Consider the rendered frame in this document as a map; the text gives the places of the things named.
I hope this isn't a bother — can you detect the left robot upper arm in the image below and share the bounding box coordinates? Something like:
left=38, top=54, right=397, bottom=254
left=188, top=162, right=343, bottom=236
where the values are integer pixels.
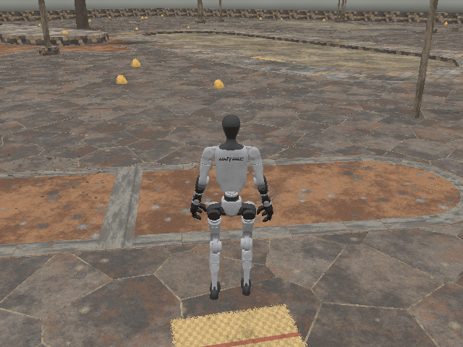
left=198, top=146, right=216, bottom=186

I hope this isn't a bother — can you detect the robot left hand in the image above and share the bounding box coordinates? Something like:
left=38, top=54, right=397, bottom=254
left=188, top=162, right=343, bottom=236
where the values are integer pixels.
left=190, top=203, right=207, bottom=220

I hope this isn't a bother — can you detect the robot right forearm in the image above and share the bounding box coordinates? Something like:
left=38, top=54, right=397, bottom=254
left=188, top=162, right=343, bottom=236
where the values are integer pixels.
left=258, top=175, right=271, bottom=207

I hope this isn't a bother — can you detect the right robot upper arm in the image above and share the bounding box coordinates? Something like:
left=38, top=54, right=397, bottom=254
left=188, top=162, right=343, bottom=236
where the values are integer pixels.
left=246, top=146, right=265, bottom=186

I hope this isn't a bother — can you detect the robot left forearm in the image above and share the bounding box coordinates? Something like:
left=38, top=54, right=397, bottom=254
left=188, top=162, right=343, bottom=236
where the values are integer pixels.
left=192, top=175, right=205, bottom=205

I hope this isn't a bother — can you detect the right robot foot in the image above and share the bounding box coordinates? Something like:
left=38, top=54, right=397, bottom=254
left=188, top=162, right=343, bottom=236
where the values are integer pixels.
left=241, top=278, right=251, bottom=296

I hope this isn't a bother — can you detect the robot torso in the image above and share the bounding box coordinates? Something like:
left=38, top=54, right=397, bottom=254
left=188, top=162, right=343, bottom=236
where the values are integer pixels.
left=214, top=143, right=248, bottom=217

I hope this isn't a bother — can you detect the robot right hand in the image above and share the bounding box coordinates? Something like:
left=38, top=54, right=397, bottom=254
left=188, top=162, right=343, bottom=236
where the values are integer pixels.
left=257, top=205, right=273, bottom=222

